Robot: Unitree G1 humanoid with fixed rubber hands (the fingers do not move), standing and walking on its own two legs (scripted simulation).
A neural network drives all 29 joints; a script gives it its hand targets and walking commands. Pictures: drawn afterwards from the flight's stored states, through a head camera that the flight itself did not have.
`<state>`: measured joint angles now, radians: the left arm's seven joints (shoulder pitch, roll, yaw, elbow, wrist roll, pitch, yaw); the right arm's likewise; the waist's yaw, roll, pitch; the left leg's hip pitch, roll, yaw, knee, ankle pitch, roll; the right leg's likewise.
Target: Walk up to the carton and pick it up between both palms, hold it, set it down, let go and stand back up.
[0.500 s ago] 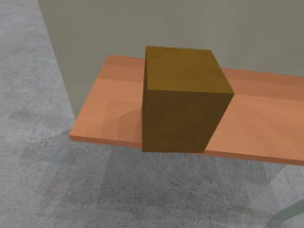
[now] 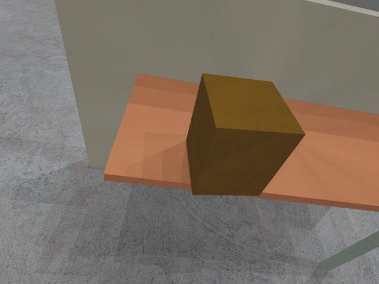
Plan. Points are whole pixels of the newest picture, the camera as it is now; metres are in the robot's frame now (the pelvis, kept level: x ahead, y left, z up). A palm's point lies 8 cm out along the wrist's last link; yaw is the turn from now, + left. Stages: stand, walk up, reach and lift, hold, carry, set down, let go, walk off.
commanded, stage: walk up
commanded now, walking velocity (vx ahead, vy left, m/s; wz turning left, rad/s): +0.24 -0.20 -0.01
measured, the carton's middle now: (232, 138) +0.49 -0.14 +0.06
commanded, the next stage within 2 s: none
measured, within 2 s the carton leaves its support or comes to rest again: neither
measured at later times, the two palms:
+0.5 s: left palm out of the picture +0.16 +0.09 -0.15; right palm out of the picture +0.01 -0.33 -0.18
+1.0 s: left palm out of the picture +0.08 +0.19 -0.15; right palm out of the picture +0.08 -0.35 -0.16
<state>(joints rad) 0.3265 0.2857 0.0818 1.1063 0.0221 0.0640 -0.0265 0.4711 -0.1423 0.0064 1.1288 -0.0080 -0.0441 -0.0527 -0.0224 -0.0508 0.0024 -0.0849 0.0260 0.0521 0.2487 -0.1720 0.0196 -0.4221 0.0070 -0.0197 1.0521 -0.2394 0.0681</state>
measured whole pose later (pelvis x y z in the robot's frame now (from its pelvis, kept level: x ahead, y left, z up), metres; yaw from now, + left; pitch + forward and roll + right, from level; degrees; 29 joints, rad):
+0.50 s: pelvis +0.09 -0.13 -0.02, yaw -1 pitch +0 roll +1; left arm 0.16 0.12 0.01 1.07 0.01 -0.06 0.02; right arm 0.41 -0.15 0.00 1.14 0.00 -0.04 -0.04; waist -0.03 0.07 0.09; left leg -0.18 0.06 0.02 0.73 -0.53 0.00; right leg -0.31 -0.05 -0.10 0.46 -0.15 -0.02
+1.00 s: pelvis +0.04 -0.09 -0.03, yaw +0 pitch +1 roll +1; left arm 0.23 0.27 0.07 0.99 0.03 0.04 0.04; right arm 0.25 -0.24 -0.05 0.99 -0.02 0.08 0.01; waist 0.03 -0.01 0.01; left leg -0.29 0.03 0.02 0.71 -0.41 -0.05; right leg -0.40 -0.12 -0.09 0.42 -0.04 0.02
